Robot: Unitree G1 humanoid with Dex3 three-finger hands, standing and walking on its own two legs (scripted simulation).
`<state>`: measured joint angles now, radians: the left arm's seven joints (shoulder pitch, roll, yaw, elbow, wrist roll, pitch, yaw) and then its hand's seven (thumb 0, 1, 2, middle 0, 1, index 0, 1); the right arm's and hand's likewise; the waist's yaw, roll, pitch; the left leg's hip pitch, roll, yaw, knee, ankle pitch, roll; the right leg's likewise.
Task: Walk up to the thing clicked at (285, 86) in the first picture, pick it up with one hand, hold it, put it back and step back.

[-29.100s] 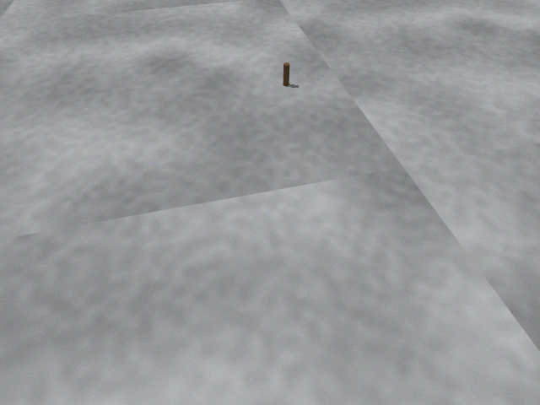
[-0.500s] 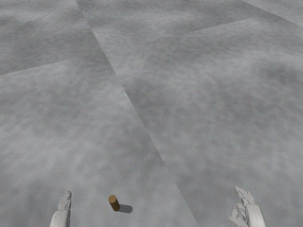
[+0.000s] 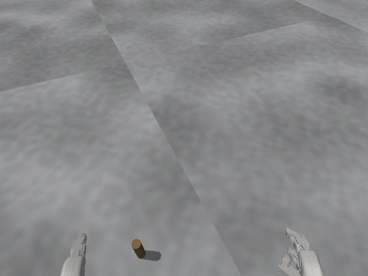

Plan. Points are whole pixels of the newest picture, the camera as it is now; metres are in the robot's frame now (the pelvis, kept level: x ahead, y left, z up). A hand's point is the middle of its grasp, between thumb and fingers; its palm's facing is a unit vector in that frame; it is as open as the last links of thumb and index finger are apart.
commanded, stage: stand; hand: left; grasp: from the side
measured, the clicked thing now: (138, 249) +0.39 +0.22 -0.65
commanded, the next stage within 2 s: none
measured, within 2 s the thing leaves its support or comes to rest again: neither
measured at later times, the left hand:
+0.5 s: hand out of the picture +0.16 +0.20 -0.09, palm faces -0.01 -0.95 -0.32, open 10.0 cm
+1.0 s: hand out of the picture +0.03 +0.26 -0.11, palm faces -0.01 -0.94 -0.33, open 7.4 cm
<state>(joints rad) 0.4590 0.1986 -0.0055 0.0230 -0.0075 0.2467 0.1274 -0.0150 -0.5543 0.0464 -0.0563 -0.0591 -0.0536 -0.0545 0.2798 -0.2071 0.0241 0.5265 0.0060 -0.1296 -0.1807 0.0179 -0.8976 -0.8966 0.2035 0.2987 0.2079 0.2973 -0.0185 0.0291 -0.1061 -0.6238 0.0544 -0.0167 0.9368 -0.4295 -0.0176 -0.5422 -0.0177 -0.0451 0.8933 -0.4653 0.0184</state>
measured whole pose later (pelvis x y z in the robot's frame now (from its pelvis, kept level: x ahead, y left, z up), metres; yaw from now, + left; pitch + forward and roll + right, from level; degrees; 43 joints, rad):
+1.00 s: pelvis -0.01 +0.02 +0.05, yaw +0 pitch -4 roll +0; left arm 0.22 0.32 0.00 1.05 0.03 0.00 0.01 0.00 0.90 0.90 -0.21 -0.30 -0.20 -0.30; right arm 0.17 -0.30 -0.02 1.08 -0.03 0.01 0.00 0.01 -0.90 -0.90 0.20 0.30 0.21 0.30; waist 0.02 0.00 0.05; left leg -0.19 0.00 0.03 0.46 -0.19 0.02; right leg -0.14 -0.07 -0.02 0.45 -0.24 0.05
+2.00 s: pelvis +0.01 +0.01 +0.06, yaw -1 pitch -3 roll +0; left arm 0.11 0.33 0.01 1.14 0.01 -0.01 0.00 0.00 0.90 0.90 -0.21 -0.30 -0.20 -0.30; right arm 0.11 -0.33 -0.01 1.17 -0.01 0.00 0.00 0.01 -0.90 -0.90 0.20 0.30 0.21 0.30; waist 0.00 0.00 0.05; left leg -0.12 0.01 0.04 0.33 -0.16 0.00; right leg -0.08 -0.05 -0.01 0.33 -0.20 0.04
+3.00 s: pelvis -0.06 -0.01 +0.04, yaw -1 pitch -1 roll +1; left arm 0.11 0.35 0.05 0.93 0.04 0.04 0.01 0.00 0.90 0.90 -0.21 -0.30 -0.21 -0.30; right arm 0.07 -0.42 -0.07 0.94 0.02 0.07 0.00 0.01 -0.90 -0.90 0.20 0.30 0.20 0.30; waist 0.01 0.03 0.18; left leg -0.45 -0.11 -0.11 1.13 -0.48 0.01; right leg -0.34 -0.04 -0.01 0.62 -0.26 -0.01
